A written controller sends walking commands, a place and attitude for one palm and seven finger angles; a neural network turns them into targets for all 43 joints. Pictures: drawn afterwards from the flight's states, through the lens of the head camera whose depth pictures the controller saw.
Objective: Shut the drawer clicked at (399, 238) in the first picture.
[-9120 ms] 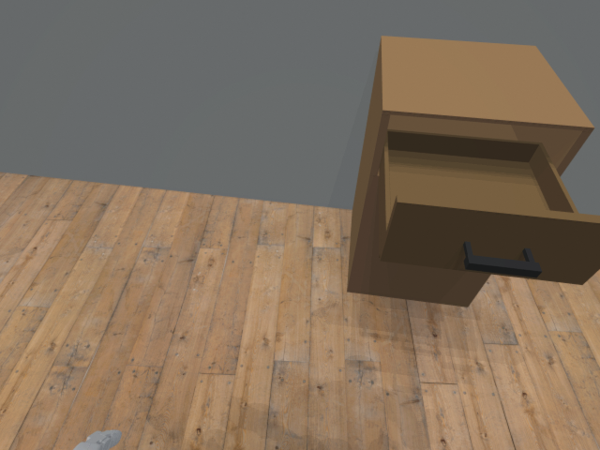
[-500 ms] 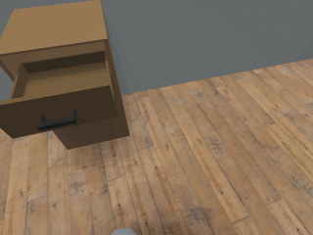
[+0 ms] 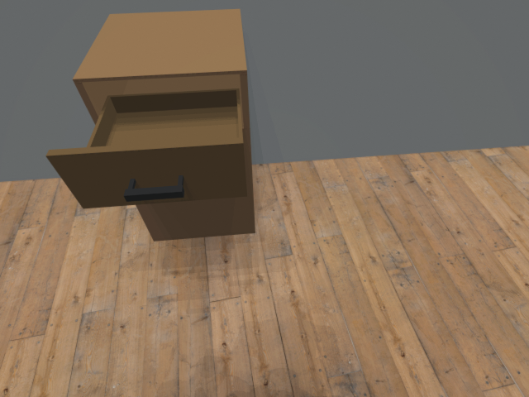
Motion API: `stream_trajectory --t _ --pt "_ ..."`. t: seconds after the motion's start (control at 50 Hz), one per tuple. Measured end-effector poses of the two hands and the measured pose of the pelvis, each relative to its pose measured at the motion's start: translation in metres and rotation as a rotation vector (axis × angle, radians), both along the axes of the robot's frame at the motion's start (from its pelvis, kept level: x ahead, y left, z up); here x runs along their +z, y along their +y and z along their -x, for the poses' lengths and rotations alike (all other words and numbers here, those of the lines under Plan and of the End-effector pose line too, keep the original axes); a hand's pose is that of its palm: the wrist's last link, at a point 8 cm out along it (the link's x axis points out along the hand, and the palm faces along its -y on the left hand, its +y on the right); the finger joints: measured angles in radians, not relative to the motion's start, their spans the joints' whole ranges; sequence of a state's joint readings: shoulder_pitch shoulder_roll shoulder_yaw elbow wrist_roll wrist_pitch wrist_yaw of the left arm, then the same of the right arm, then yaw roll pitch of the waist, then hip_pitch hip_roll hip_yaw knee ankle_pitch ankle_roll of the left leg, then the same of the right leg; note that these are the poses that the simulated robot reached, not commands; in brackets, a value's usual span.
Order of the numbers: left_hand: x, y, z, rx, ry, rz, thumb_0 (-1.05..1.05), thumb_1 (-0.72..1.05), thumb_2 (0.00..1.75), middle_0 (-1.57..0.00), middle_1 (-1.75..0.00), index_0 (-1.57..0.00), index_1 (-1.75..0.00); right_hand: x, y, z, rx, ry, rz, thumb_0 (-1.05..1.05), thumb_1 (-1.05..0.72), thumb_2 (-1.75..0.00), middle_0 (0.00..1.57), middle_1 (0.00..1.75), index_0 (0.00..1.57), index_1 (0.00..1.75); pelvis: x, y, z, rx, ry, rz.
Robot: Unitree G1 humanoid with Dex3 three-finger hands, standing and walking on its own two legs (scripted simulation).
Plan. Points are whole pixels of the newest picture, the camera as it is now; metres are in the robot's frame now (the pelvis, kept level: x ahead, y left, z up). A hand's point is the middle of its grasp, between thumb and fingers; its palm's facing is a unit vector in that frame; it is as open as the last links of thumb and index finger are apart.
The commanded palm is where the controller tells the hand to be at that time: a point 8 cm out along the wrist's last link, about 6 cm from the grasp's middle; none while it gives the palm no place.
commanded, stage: take the last steps up to it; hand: left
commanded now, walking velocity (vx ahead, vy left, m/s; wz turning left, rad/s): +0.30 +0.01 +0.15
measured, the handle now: (155, 187) +0.55 +0.29 -0.07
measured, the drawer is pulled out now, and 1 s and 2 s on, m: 0.29 0.29 0.29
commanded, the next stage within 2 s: come to a stop and stand still in 0.94 s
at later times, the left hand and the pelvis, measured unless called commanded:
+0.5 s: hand out of the picture -0.06 +0.19 -0.18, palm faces +0.21 -0.96 -0.16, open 7.4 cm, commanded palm none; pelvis +0.05 +0.04 +0.00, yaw +5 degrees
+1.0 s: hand (178, 289) +0.35 +0.21 -0.17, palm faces +0.05 -0.97 -0.22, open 7.4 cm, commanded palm none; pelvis +0.23 +0.02 -0.02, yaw +3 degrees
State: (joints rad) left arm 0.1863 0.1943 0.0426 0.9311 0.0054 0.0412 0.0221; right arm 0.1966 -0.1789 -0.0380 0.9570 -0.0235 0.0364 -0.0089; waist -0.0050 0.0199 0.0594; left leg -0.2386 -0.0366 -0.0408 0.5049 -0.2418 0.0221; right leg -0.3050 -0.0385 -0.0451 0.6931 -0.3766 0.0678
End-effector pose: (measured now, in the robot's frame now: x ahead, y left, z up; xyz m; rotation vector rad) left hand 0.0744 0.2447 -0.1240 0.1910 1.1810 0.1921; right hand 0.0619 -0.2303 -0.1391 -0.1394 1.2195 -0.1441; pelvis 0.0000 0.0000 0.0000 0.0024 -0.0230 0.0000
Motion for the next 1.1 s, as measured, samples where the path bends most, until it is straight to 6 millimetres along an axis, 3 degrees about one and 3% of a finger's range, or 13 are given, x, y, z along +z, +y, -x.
stream_trajectory --t 0.06,0.14,0.28,0.36,0.44,0.52,0.56,0.6,0.78,0.88,0.96,1.02,1.1 --pt "0.0 -0.016 0.004 0.0 -0.032 -0.011 0.01 0.9 0.9 -0.2 -0.3 -0.2 -0.3 -0.014 -0.011 0.013 -0.009 0.028 -0.021 0.0 -0.9 -0.89 0.2 0.3 0.21 0.3 -0.006 -0.011 0.003 0.016 -0.009 -0.004" --pt "0.007 -0.031 0.029 0.037 -0.014 0.009 0.01 0.9 0.9 -0.2 -0.3 -0.2 -0.3 -0.01 -0.022 0.026 0.002 0.085 -0.026 0.0 -0.91 -0.89 0.2 0.3 0.2 0.3 0.003 -0.016 0.001 0.036 -0.013 -0.016" --pt "0.008 -0.029 0.084 0.124 0.118 0.018 0.01 0.92 0.9 -0.2 -0.3 -0.2 -0.3 0.001 -0.03 0.03 0.016 0.134 -0.004 0.01 -0.91 -0.9 0.19 0.3 0.2 0.3 0.013 -0.013 -0.012 0.07 -0.001 -0.023" --pt "0.003 -0.026 0.115 0.177 0.21 0.053 0.01 0.91 0.9 -0.2 -0.3 -0.2 -0.3 0.006 -0.019 0.014 0.05 0.155 0.011 0.01 -0.91 -0.9 0.19 0.3 0.2 0.3 0.013 -0.002 -0.023 0.085 0.011 -0.014" --pt "-0.008 -0.019 0.139 0.233 0.309 0.102 0.01 0.91 0.9 -0.2 -0.3 -0.2 -0.3 0.008 0.007 -0.019 0.097 0.124 0.027 0.01 -0.91 -0.9 0.19 0.3 0.2 0.3 0.008 0.018 -0.038 0.096 0.02 0.004" --pt "-0.025 -0.005 0.145 0.24 0.405 0.148 0.01 0.9 0.9 -0.2 -0.3 -0.2 -0.3 0.004 0.038 -0.051 0.104 0.042 0.044 0.0 -0.91 -0.9 0.19 0.3 0.2 0.3 -0.005 0.041 -0.055 0.084 0.016 0.016" --pt "-0.025 0.004 0.129 0.213 0.42 0.154 0.01 0.9 0.9 -0.2 -0.3 -0.2 -0.3 0.008 0.049 -0.056 0.08 0.02 0.047 0.0 -0.92 -0.9 0.19 0.3 0.2 0.3 -0.002 0.047 -0.065 0.073 0.009 0.016" --pt "-0.024 0.013 0.101 0.189 0.388 0.154 0.01 0.91 0.9 -0.2 -0.3 -0.2 -0.3 0.012 0.055 -0.055 0.055 0.029 0.051 0.0 -0.93 -0.89 0.2 0.3 0.2 0.3 0.002 0.052 -0.075 0.073 0.004 0.016" --pt "-0.014 0.044 -0.074 0.103 0.097 0.092 0.01 0.91 0.9 -0.2 -0.3 -0.19 -0.3 0.008 0.079 -0.032 -0.015 0.223 -0.014 0.0 -0.92 -0.89 0.2 0.3 0.2 0.3 0.008 0.055 -0.133 0.07 0.002 -0.003" --pt "-0.008 0.038 -0.173 0.019 -0.001 0.054 0.01 0.92 0.9 -0.2 -0.3 -0.19 -0.3 -0.002 0.078 -0.032 -0.077 0.322 -0.055 0.0 -0.91 -0.89 0.2 0.3 0.2 0.3 0.0 0.043 -0.173 0.055 -0.001 -0.012" --pt "-0.013 0.021 -0.242 -0.033 -0.086 0.026 0.01 0.91 0.9 -0.2 -0.3 -0.19 -0.3 -0.019 0.063 -0.047 -0.108 0.395 -0.079 0.0 -0.91 -0.89 0.2 0.3 0.21 0.3 -0.017 0.025 -0.214 0.056 -0.009 -0.018" --pt "-0.016 0.008 -0.262 -0.025 -0.114 0.021 0.0 0.91 0.9 -0.2 -0.3 -0.19 -0.3 -0.029 0.045 -0.077 -0.101 0.396 -0.07 0.0 -0.9 -0.89 0.2 0.3 0.21 0.3 -0.022 0.016 -0.232 0.055 -0.02 -0.004" --pt "-0.014 -0.007 -0.255 0.004 -0.044 0.04 0.0 0.91 0.9 -0.2 -0.3 -0.2 -0.3 -0.025 0.022 -0.145 -0.058 0.278 -0.028 0.01 -0.91 -0.89 0.2 0.3 0.2 0.3 -0.012 0.012 -0.249 0.056 -0.022 0.007"
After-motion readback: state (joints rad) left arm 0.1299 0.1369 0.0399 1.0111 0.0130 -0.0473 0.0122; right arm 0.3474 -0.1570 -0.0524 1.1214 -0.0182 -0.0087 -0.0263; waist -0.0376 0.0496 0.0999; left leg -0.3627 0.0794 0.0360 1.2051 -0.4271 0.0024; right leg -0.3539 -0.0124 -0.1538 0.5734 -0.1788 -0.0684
